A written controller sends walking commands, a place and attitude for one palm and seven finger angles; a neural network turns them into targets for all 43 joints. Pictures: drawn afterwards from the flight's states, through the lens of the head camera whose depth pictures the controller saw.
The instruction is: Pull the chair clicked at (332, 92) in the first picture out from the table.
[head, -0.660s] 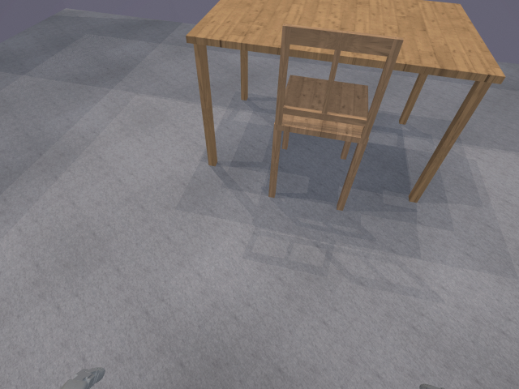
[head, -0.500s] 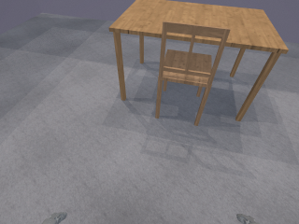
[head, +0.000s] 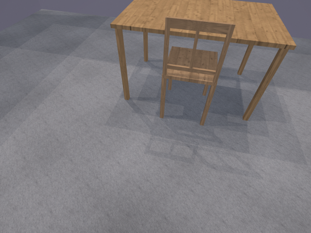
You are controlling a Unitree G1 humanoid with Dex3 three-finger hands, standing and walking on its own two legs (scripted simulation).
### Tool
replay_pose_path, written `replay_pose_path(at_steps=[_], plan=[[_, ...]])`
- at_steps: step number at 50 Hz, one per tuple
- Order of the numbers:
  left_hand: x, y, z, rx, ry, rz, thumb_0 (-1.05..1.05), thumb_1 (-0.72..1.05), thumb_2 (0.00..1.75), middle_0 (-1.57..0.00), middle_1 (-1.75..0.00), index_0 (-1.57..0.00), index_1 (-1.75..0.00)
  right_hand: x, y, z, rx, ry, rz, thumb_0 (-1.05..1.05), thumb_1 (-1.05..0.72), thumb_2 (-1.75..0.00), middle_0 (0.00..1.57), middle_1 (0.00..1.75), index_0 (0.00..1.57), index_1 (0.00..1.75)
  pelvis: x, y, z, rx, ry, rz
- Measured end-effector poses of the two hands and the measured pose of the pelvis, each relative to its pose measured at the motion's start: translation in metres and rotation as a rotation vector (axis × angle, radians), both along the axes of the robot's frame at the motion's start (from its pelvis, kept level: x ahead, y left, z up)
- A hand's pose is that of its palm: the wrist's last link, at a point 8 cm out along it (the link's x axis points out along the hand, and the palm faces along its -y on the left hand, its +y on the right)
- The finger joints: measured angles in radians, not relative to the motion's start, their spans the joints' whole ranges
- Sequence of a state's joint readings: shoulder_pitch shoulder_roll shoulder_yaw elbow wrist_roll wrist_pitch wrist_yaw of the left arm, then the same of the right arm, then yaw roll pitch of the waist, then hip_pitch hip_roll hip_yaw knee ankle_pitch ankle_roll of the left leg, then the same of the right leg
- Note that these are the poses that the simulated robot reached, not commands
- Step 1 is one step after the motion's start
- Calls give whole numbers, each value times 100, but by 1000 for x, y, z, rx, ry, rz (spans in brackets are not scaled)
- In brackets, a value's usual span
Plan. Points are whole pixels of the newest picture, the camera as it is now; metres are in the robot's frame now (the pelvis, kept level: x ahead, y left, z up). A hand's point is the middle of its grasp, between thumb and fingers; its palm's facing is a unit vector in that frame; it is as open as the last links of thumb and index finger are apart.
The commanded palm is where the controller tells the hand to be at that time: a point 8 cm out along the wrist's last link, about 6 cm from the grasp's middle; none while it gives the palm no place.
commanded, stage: stand and wait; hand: left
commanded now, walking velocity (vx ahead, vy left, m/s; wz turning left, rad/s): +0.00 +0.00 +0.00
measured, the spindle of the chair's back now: (194, 50) +1.15 -0.18 -0.11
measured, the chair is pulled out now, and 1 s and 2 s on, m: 0.00 0.00 0.00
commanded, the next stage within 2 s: look at it before walking up in 0.16 s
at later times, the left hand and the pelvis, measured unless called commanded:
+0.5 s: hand out of the picture +0.08 +0.24 -0.16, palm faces -0.04 -0.95 -0.32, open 7.4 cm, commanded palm none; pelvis +0.00 +0.00 +0.00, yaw +0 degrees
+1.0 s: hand out of the picture +0.07 +0.23 -0.16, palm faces -0.04 -0.95 -0.32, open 7.4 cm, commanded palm none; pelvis +0.01 -0.01 +0.00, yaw -2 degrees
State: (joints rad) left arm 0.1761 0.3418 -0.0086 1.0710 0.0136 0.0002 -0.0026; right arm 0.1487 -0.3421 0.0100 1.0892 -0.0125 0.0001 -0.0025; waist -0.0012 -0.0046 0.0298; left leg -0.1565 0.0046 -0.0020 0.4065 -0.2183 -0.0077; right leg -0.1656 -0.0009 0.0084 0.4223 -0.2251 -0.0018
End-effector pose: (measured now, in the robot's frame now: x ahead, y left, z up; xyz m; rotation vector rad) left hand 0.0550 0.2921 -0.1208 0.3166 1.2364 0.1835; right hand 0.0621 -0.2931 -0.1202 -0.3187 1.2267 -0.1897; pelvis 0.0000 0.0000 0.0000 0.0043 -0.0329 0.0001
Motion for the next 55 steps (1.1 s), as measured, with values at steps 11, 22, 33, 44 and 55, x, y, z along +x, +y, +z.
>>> replay_pose_path(at_steps=[11,22,33,44,55], plan=[[5,-7,1,-7,-20,-11,0,91,90,-20,-30,-20,-30,-11,0,-2,14,10,-15,1,-90,-90,20,30,21,30,-3,-3,1,0,2,-4],[14,-10,1,-13,-33,-17,0,91,90,-20,-30,-20,-30,-4,1,0,13,-2,-11,1,-90,-90,20,30,21,30,-2,-4,1,1,8,-6],[15,-8,1,-8,-26,-12,0,91,90,-20,-30,-20,-30,6,-1,1,10,-14,-8,1,-90,-90,20,30,21,30,3,-5,2,0,8,-7],[15,-8,2,-5,-21,-8,0,91,90,-20,-30,-20,-30,13,-1,3,8,-22,-5,1,-90,-90,20,30,21,30,6,-5,3,0,6,-9],[3,-33,-18,-69,80,-15,0,91,90,-20,-30,-20,-30,-10,17,-17,70,4,-91,1,-91,-90,20,30,20,30,24,-8,-7,11,16,-87]])
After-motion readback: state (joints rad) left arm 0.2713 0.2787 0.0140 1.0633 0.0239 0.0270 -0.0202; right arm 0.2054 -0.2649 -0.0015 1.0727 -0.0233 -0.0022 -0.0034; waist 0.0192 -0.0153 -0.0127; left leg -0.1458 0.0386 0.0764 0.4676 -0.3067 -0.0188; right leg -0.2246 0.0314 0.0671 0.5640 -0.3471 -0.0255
